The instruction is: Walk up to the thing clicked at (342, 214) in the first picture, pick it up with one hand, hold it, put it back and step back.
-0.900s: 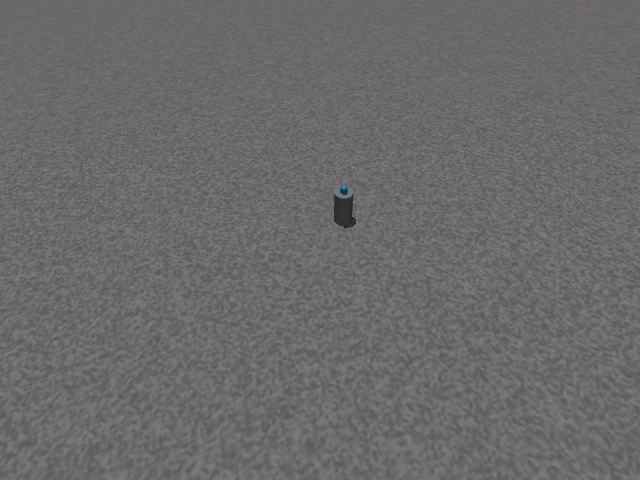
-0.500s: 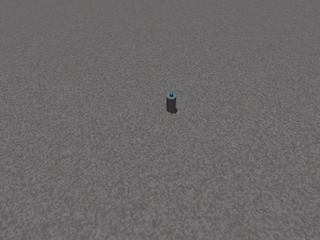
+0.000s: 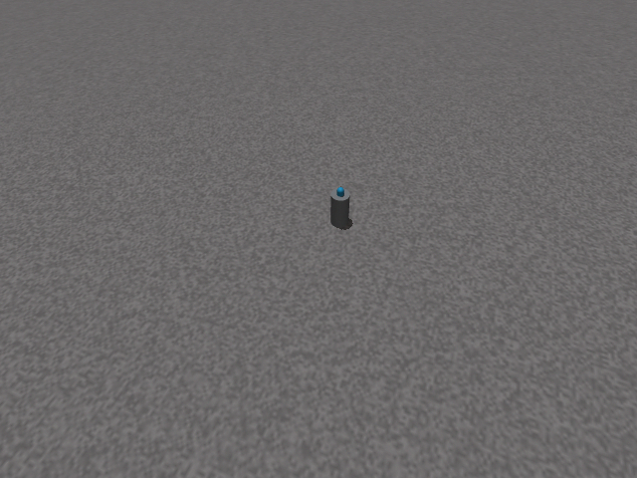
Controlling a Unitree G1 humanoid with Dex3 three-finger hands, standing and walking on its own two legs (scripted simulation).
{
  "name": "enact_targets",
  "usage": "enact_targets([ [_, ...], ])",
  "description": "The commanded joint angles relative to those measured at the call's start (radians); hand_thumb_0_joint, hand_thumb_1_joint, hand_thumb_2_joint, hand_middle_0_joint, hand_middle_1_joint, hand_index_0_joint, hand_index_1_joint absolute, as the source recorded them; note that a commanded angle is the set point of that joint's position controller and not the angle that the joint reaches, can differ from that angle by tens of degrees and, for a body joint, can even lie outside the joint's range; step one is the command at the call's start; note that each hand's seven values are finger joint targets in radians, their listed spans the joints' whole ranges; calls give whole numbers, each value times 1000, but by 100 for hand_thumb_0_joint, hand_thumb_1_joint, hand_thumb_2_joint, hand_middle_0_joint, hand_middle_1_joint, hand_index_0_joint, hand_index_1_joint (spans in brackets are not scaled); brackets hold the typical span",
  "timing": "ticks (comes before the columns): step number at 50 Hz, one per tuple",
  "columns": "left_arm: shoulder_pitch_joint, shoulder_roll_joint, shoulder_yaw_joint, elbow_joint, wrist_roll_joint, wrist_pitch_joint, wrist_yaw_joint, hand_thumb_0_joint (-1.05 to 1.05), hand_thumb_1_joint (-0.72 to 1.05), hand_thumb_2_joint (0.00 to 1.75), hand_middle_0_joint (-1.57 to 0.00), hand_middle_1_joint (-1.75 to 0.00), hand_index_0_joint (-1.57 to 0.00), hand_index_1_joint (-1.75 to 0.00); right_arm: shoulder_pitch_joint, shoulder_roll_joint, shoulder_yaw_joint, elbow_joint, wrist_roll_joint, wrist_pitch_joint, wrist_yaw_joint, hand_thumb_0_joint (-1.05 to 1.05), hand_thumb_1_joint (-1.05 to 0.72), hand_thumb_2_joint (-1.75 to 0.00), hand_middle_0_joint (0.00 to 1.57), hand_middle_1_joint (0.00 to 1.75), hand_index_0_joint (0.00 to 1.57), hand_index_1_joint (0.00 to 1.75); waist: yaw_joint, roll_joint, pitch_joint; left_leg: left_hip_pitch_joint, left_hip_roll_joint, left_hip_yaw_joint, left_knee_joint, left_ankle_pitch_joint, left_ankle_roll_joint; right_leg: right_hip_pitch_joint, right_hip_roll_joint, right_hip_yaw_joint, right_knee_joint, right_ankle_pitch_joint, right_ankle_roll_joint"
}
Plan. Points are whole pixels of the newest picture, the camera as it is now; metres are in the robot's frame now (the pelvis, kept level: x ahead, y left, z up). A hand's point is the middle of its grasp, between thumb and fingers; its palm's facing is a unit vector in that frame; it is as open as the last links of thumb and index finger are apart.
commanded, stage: stand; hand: left
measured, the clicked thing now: (340, 205) +1.29 -0.08 -0.68
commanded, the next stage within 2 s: walk up in 0.22 s
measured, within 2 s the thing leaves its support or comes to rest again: neither
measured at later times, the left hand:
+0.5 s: hand out of the picture +0.13 +0.24 -0.14, palm faces -0.15 -0.91 -0.39, open 7.4 cm
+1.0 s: hand (229, 374) +0.33 +0.18 -0.19, palm faces -0.25 -0.91 -0.32, open 7.4 cm
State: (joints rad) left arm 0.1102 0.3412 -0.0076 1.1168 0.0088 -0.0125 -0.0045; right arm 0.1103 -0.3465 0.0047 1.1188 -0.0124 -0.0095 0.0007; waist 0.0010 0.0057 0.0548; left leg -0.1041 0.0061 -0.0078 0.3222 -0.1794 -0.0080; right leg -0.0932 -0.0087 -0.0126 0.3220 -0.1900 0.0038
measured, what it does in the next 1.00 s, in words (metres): walks ahead: right foot, then left foot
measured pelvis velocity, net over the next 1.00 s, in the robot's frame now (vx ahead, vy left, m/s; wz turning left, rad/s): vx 0.25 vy -0.08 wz -0.23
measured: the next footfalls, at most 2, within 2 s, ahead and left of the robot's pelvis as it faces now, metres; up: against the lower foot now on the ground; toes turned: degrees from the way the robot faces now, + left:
right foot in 0.52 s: +0.15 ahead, -0.22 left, +0.00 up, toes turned -11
left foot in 0.92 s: +0.39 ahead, +0.01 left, +0.00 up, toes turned -7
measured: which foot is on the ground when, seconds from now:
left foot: down 0.00-0.54, up 0.56-0.90, down 0.92-1.00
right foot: down 0.00-0.28, up 0.30-0.50, down 0.52-0.96, up 0.98-1.00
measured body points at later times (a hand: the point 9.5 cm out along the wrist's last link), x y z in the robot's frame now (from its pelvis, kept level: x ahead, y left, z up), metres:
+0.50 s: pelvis +0.05 -0.05 -0.01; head +0.05 -0.06 +0.44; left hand +0.14 +0.29 -0.12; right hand +0.05 -0.39 -0.13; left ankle +0.00 +0.12 -0.75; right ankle +0.09 -0.20 -0.73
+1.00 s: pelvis +0.25 -0.08 -0.03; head +0.27 -0.06 +0.42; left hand +0.35 +0.23 -0.16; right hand +0.27 -0.41 -0.11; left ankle +0.35 +0.01 -0.75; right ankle +0.13 -0.20 -0.71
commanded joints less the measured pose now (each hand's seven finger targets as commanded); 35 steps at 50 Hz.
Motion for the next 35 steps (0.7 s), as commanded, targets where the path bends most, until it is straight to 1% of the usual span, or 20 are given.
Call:
enact_targets([
  [1,-41,219,47,-60,3,-20,15,0,90,90,-20,-30,-20,-30,-37,-208,-43,-61,3,-21,-11,0,-90,-90,20,30,20,30,0,-13,-71,13,121,-90,-45,126,31,-8,-120,98,-50,121,-30],
  [10,-32,214,42,-61,1,-22,14,0,90,90,-20,-30,-20,-30,-32,-212,-44,-58,5,-21,-9,0,-90,-90,20,30,20,30,-1,-8,-78,10,121,-91,-44,123,33,2,-123,103,-56,128,-30],
  [11,38,310,115,-135,27,-21,-19,0,90,90,-20,-30,-20,-30,38,-318,-111,-128,-22,-47,4,0,-90,-90,20,30,20,30,-21,-38,-166,97,98,-76,55,-363,98,-91,-59,138,23,-333,-68],
  [12,-2,297,115,-136,34,-16,-33,0,90,90,-20,-30,-20,-30,82,-326,-123,-106,-29,-53,9,0,-90,-90,20,30,20,30,-49,-6,-91,109,126,-122,34,-532,122,-268,-58,138,82,-471,-72],
  [13,-60,270,113,-160,35,-9,-44,0,90,90,-20,-30,-20,-30,116,-341,-135,-102,-31,-53,10,0,-90,-90,20,30,20,30,-81,67,-8,142,188,-209,-44,-632,150,-445,-24,86,201,-447,-56],
  [14,-105,247,113,-189,35,-5,-53,0,90,90,-20,-30,-20,-30,140,-369,-151,-110,-29,-56,10,0,-90,-90,20,30,20,30,-104,167,37,112,340,-368,-178,-665,221,-517,0,27,450,-294,-34],
  [15,-106,259,118,-218,37,-7,-54,0,90,90,-20,-30,-20,-30,111,-401,-165,-140,-31,-67,8,0,-90,-90,20,30,20,30,-91,148,87,74,459,-457,-225,-594,276,-591,-60,110,560,-279,-33],
  [16,-85,268,118,-221,34,-15,-56,0,90,90,-20,-30,-20,-30,90,-393,-165,-151,-34,-78,5,0,-90,-90,20,30,20,30,-70,78,85,85,461,-454,-215,-501,278,-590,-93,155,555,-255,-36],
  [18,-19,277,125,-222,25,-25,-73,0,90,90,-20,-30,-20,-30,63,-341,-154,-188,-34,-87,8,0,-90,-90,20,30,20,30,-26,57,30,119,378,-329,-183,-428,247,-543,-110,142,552,-240,-28],
  [23,104,250,136,-213,20,-19,-99,0,90,90,-20,-30,-20,-30,-32,-342,-159,-249,-44,-78,33,0,-90,-90,20,30,20,30,26,183,-2,-73,236,-18,-74,-311,169,-217,-75,-16,306,-143,-17],
  [24,135,253,142,-198,23,-22,-94,0,90,90,-20,-30,-20,-30,-31,-328,-156,-253,-42,-72,34,0,-90,-90,20,30,20,30,41,139,3,-146,209,27,-8,-330,154,-124,-49,-46,255,-62,-11],
  [25,222,259,150,-172,25,-26,-86,0,90,90,-20,-30,-20,-30,-48,-322,-153,-259,-39,-64,34,0,-90,-90,20,30,20,30,87,83,-20,-207,186,67,118,-345,142,-4,-22,-86,216,1,-11],
  [26,313,303,168,-143,29,-35,-74,0,90,90,-20,-30,-20,-30,-3,-275,-137,-258,-40,-56,33,0,-90,-90,20,30,20,30,109,-78,-72,-306,130,111,341,-325,119,165,15,-68,214,-38,-15],
  [27,416,369,192,-139,35,-42,-55,0,90,90,-20,-30,-20,-30,24,-215,-112,-273,-32,-53,35,0,-90,-90,20,30,20,30,166,-300,-99,-461,45,167,637,-367,89,274,-54,103,89,-254,-61],
  [28,398,423,200,-176,37,-50,-39,0,90,90,-20,-30,-20,-30,31,-173,-92,-297,-20,-48,40,0,-90,-90,20,30,20,30,150,-392,-45,-606,-11,77,818,-426,44,189,-250,500,-90,-555,-119],
  [29,302,446,190,-217,26,-50,-45,0,90,90,-20,-30,-20,-30,24,-266,-118,-300,-14,-43,39,0,-90,-90,20,30,20,30,103,-253,7,-560,26,-2,844,-368,30,32,-369,735,-229,-716,-223],
  [30,223,462,187,-244,14,-51,-46,0,90,90,-20,-30,-20,-30,22,-316,-133,-287,-16,-47,37,0,-90,-90,20,30,20,30,70,-202,90,-548,82,-36,841,-330,28,-65,-385,750,-227,-698,-268],
  [31,187,428,178,-259,4,-54,-43,0,90,90,-20,-30,-20,-30,33,-329,-133,-270,-9,-51,40,0,-90,-90,20,30,20,30,49,-146,112,-546,116,-52,827,-273,30,-81,-352,654,-203,-589,-266],
  [33,164,372,162,-268,-3,-61,-37,0,90,90,-20,-30,-20,-30,109,-305,-126,-235,4,-51,46,0,-90,-90,20,30,20,30,17,-135,86,-472,138,-52,748,-196,40,-96,-266,440,-142,-408,-217],
  [35,181,350,151,-270,-4,-69,-36,0,90,90,-20,-30,-20,-30,142,-289,-124,-236,-2,-51,57,0,-90,-90,20,30,20,30,14,-130,68,-411,130,-27,651,-161,35,-116,-224,342,-105,-276,-215],
])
